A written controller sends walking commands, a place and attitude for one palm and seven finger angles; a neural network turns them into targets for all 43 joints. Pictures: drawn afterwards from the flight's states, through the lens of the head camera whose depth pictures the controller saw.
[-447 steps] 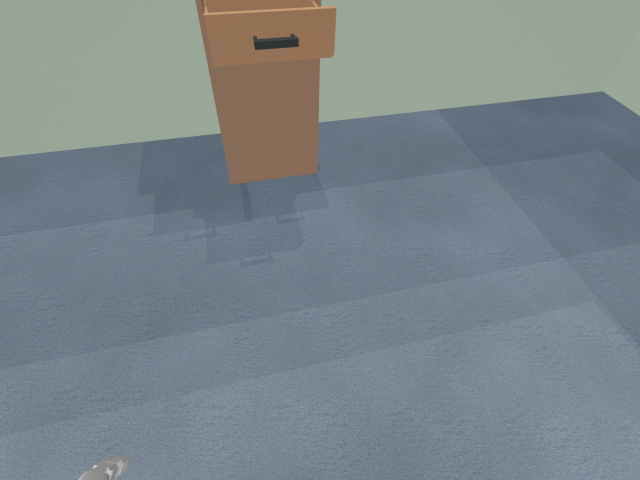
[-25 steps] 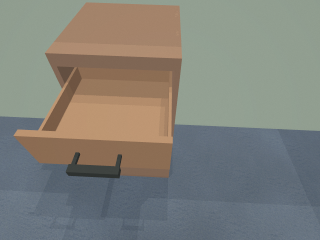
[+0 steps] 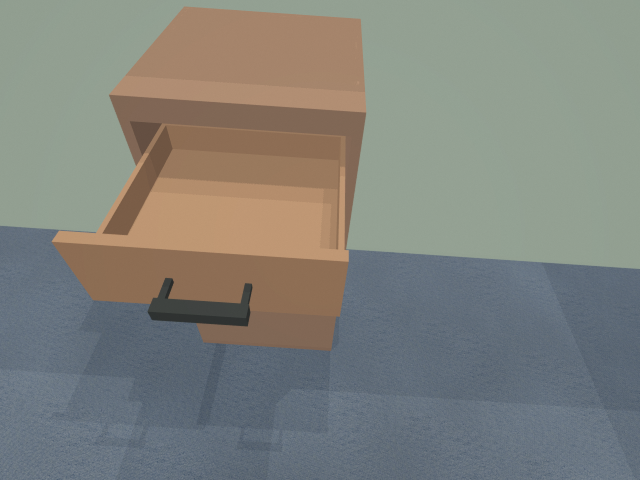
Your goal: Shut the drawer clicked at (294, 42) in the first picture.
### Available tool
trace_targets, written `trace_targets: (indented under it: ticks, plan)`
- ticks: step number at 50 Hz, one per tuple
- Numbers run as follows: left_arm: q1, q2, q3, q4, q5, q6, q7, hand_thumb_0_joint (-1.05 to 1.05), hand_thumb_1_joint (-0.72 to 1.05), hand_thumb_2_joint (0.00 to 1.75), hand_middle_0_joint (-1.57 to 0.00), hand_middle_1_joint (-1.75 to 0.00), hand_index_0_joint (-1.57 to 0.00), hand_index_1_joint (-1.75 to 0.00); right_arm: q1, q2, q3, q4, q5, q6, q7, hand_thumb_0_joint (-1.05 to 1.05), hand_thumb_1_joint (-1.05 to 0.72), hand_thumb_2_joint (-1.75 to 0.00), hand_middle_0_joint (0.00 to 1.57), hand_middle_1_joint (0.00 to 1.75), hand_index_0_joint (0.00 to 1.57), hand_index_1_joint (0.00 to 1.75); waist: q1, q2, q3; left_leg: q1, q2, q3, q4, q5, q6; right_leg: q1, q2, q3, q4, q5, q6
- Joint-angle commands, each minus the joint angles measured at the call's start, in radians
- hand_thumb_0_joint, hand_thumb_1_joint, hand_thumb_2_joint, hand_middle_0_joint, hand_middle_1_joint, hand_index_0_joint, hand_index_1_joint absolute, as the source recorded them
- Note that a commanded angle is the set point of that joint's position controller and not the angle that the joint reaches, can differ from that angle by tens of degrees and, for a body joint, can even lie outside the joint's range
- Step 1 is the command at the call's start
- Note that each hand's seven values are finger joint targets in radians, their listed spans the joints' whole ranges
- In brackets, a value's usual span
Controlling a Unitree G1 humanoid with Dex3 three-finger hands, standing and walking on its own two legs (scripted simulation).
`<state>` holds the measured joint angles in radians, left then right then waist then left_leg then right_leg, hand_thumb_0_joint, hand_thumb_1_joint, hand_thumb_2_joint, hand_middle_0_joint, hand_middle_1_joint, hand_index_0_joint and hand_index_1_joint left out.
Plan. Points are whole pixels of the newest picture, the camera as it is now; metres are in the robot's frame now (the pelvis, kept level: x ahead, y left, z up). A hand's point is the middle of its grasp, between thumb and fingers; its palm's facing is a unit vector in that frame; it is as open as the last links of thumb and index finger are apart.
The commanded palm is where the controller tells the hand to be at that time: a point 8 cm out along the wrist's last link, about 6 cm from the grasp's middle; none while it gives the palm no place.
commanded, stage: come to a stop and stand still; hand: left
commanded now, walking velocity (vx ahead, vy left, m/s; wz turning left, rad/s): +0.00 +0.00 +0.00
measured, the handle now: (204, 299) +0.34 +0.19 +0.01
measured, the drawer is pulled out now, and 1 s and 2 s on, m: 0.29 0.29 0.29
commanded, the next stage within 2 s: look again from close up in 0.14 s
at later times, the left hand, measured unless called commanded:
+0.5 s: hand out of the picture -0.03 +0.17 -0.18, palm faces +0.03 -0.98 -0.20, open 7.4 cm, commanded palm none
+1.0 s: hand out of the picture +0.00 +0.17 -0.18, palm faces +0.01 -0.99 -0.16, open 7.4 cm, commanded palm none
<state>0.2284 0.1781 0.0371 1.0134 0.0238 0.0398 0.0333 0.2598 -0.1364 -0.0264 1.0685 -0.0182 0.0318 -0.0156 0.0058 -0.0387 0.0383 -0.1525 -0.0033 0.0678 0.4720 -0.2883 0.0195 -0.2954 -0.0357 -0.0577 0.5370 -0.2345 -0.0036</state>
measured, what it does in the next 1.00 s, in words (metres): stands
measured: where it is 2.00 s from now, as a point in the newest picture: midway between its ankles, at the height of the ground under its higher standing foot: outside the picture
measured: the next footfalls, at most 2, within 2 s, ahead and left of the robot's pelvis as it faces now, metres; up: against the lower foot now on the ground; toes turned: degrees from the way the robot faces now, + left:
none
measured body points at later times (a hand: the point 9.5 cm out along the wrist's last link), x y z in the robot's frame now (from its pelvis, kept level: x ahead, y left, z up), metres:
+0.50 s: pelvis -0.01 +0.00 +0.00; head -0.04 +0.00 +0.45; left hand -0.03 +0.23 -0.16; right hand -0.02 -0.21 -0.16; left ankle -0.02 +0.11 -0.74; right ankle +0.03 -0.12 -0.74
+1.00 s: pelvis +0.01 +0.01 +0.00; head +0.00 +0.02 +0.45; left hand +0.00 +0.23 -0.16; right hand -0.02 -0.19 -0.16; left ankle -0.02 +0.11 -0.74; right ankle +0.03 -0.12 -0.74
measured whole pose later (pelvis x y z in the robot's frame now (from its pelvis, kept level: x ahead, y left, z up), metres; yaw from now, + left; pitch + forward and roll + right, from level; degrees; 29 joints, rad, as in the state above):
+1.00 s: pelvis +0.01 +0.01 +0.00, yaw +0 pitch -2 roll +0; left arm 0.35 0.13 -0.01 1.10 0.03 -0.01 0.03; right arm 0.35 -0.12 0.00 1.12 -0.01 0.00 -0.01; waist -0.01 -0.02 -0.01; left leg -0.13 -0.01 0.08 0.47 -0.31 0.04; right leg -0.23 -0.04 -0.03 0.50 -0.23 0.01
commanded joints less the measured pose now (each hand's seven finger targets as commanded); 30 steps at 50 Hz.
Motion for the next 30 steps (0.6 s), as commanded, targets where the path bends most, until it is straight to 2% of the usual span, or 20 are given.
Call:
trace_targets:
  ticks: [1, 2, 4, 5, 8, 11, 12, 13, 14, 15, 16, 17, 18, 19, 22, 24, 30]
  plan:
    - [0.104, 0.04, -0.004, -0.002, 0.001, -0.024, -0.004, 0.0, 0.9, 0.9, -0.2, -0.3, -0.2, -0.3, -0.049, -0.134, -0.016, -0.043, 0.002, -0.032, -0.012, 0.0, -0.9, -0.9, 0.2, 0.3, 0.2, 0.3, 0.039, 0.138, 0.07, -0.214, 0.164, -0.161, -0.245, -0.109, 0.047, 0.134, -0.035, 0.043, -0.067, 0.073, 0.006]
    - [0.109, 0.049, -0.008, 0.008, 0.0, -0.035, -0.001, 0.0, 0.9, 0.9, -0.2, -0.3, -0.2, -0.3, -0.018, -0.12, -0.012, -0.03, 0.005, -0.035, -0.012, 0.0, -0.9, -0.9, 0.2, 0.3, 0.2, 0.3, 0.025, 0.1, 0.07, -0.173, 0.133, -0.152, -0.209, -0.056, 0.033, 0.124, -0.049, 0.078, -0.134, 0.112, 0.0]
    - [0.105, 0.057, -0.012, 0.023, -0.004, -0.043, 0.004, 0.0, 0.9, 0.9, -0.2, -0.3, -0.2, -0.3, 0.031, -0.104, -0.007, -0.011, 0.011, -0.04, -0.012, 0.0, -0.9, -0.9, 0.2, 0.3, 0.2, 0.3, 0.002, 0.058, 0.06, -0.109, 0.115, -0.128, -0.181, 0.047, 0.019, 0.105, -0.07, 0.105, -0.167, 0.152, -0.01]
    - [0.108, 0.06, -0.014, 0.032, -0.006, -0.049, 0.005, 0.0, 0.9, 0.9, -0.2, -0.3, -0.2, -0.3, 0.043, -0.103, -0.006, 0.001, 0.011, -0.038, -0.013, 0.0, -0.9, -0.9, 0.2, 0.3, 0.2, 0.3, -0.004, 0.005, 0.028, -0.07, 0.11, -0.109, -0.151, 0.07, 0.011, 0.098, -0.071, 0.121, -0.177, 0.15, -0.014]
    - [0.109, 0.061, -0.016, 0.044, -0.01, -0.052, 0.006, 0.0, 0.9, 0.9, -0.2, -0.3, -0.2, -0.3, 0.074, -0.1, -0.003, 0.023, 0.012, -0.037, -0.012, 0.0, -0.9, -0.9, 0.2, 0.3, 0.2, 0.3, -0.017, 0.005, 0.009, -0.022, 0.107, -0.099, -0.162, 0.042, 0.009, 0.069, -0.074, 0.122, -0.211, 0.055, -0.015]
    - [0.131, 0.055, -0.017, 0.06, -0.007, -0.051, 0.008, 0.0, 0.9, 0.9, -0.2, -0.3, -0.2, -0.3, 0.076, -0.095, 0.0, 0.037, 0.009, -0.033, -0.01, 0.0, -0.9, -0.9, 0.2, 0.3, 0.2, 0.3, -0.013, 0.01, 0.055, -0.062, 0.099, -0.1, -0.176, -0.04, 0.008, 0.038, -0.07, 0.131, -0.238, -0.05, -0.01]
    - [0.199, 0.079, -0.029, 0.087, 0.003, -0.073, 0.044, 0.0, 0.9, 0.9, -0.2, -0.3, -0.2, -0.3, -0.01, -0.137, 0.006, -0.04, 0.009, -0.058, -0.001, 0.0, -0.9, -0.9, 0.2, 0.3, 0.2, 0.3, 0.024, -0.006, 0.055, -0.117, 0.122, -0.051, -0.004, 0.101, -0.015, 0.083, -0.108, 0.116, -0.129, 0.271, -0.009]
    - [0.163, 0.103, -0.039, 0.093, -0.01, -0.073, 0.034, 0.0, 0.9, 0.9, -0.2, -0.3, -0.2, -0.3, -0.004, -0.111, 0.01, -0.048, 0.017, -0.058, -0.004, 0.0, -0.9, -0.9, 0.2, 0.3, 0.2, 0.3, -0.01, 0.032, 0.024, -0.075, 0.091, -0.051, -0.046, 0.081, -0.03, 0.059, -0.122, 0.139, -0.117, 0.269, -0.04]
    - [0.171, 0.102, -0.03, 0.07, -0.014, -0.071, 0.033, 0.0, 0.9, 0.9, -0.2, -0.3, -0.2, -0.3, 0.066, -0.079, 0.006, -0.041, 0.011, -0.062, -0.008, 0.0, -0.9, -0.9, 0.2, 0.3, 0.2, 0.3, -0.019, 0.067, -0.073, -0.045, 0.085, -0.065, -0.05, 0.024, -0.013, 0.098, -0.123, 0.157, -0.114, 0.143, -0.05]
    - [0.163, 0.099, -0.03, 0.057, -0.016, -0.069, 0.031, 0.0, 0.9, 0.9, -0.2, -0.3, -0.2, -0.3, 0.081, -0.086, 0.006, -0.043, 0.011, -0.059, -0.009, 0.0, -0.9, -0.9, 0.2, 0.3, 0.2, 0.3, -0.023, 0.054, -0.114, -0.051, 0.092, -0.075, -0.027, 0.007, -0.004, 0.099, -0.113, 0.151, -0.125, 0.027, -0.051]
    - [0.147, 0.098, -0.031, 0.05, -0.012, -0.066, 0.027, 0.0, 0.9, 0.9, -0.2, -0.3, -0.2, -0.3, 0.077, -0.09, 0.005, -0.042, 0.011, -0.051, -0.008, 0.0, -0.9, -0.9, 0.2, 0.3, 0.2, 0.3, -0.025, 0.036, -0.085, -0.072, 0.085, -0.078, -0.029, -0.034, 0.0, 0.064, -0.107, 0.157, -0.149, -0.09, -0.048]
    - [0.14, 0.096, -0.031, 0.045, -0.009, -0.066, 0.023, 0.0, 0.9, 0.9, -0.2, -0.3, -0.2, -0.3, 0.077, -0.088, 0.002, -0.04, 0.01, -0.044, -0.005, 0.0, -0.9, -0.9, 0.2, 0.3, 0.2, 0.3, -0.025, 0.005, -0.039, -0.093, 0.072, -0.077, -0.03, -0.053, 0.002, 0.024, -0.103, 0.162, -0.171, -0.159, -0.043]
    - [0.13, 0.096, -0.028, 0.034, -0.006, -0.06, 0.02, 0.0, 0.9, 0.9, -0.2, -0.3, -0.2, -0.3, 0.088, -0.094, 0.003, -0.046, 0.006, -0.039, -0.005, 0.0, -0.9, -0.9, 0.2, 0.3, 0.2, 0.3, -0.031, 0.005, 0.011, -0.111, 0.076, -0.079, -0.039, -0.09, 0.004, -0.019, -0.101, 0.16, -0.184, -0.219, -0.047]
    - [0.129, 0.087, -0.026, 0.029, -0.005, -0.058, 0.019, 0.0, 0.9, 0.9, -0.2, -0.3, -0.2, -0.3, 0.096, -0.094, 0.002, -0.046, 0.004, -0.036, -0.003, 0.0, -0.9, -0.9, 0.2, 0.3, 0.2, 0.3, -0.033, 0.0, 0.058, -0.144, 0.074, -0.089, -0.05, -0.118, 0.008, -0.052, -0.092, 0.159, -0.185, -0.253, -0.044]
    - [0.148, 0.074, -0.025, 0.022, -0.004, -0.059, 0.017, 0.0, 0.9, 0.9, -0.2, -0.3, -0.2, -0.3, 0.114, -0.088, 0.004, -0.044, 0.004, -0.037, 0.002, 0.0, -0.9, -0.9, 0.2, 0.3, 0.2, 0.3, -0.025, -0.004, 0.112, -0.2, 0.068, -0.108, -0.076, -0.139, 0.015, -0.07, -0.079, 0.151, -0.18, -0.255, -0.039]
    - [0.154, 0.068, -0.024, 0.014, -0.003, -0.057, 0.016, 0.0, 0.9, 0.9, -0.2, -0.3, -0.2, -0.3, 0.119, -0.091, 0.007, -0.046, 0.001, -0.039, 0.002, 0.0, -0.9, -0.9, 0.2, 0.3, 0.2, 0.3, -0.02, 0.045, 0.132, -0.223, 0.078, -0.125, -0.116, -0.169, 0.017, -0.069, -0.066, 0.135, -0.165, -0.237, -0.038]
    - [0.169, 0.051, -0.022, 0.002, -0.006, -0.062, 0.012, 0.0, 0.9, 0.9, -0.2, -0.3, -0.2, -0.3, 0.126, -0.087, 0.011, -0.042, 0.002, -0.052, 0.001, 0.0, -0.9, -0.9, 0.2, 0.3, 0.2, 0.3, -0.006, 0.038, 0.091, -0.228, 0.082, -0.136, -0.141, -0.136, 0.02, 0.008, -0.064, 0.117, -0.148, -0.122, -0.033]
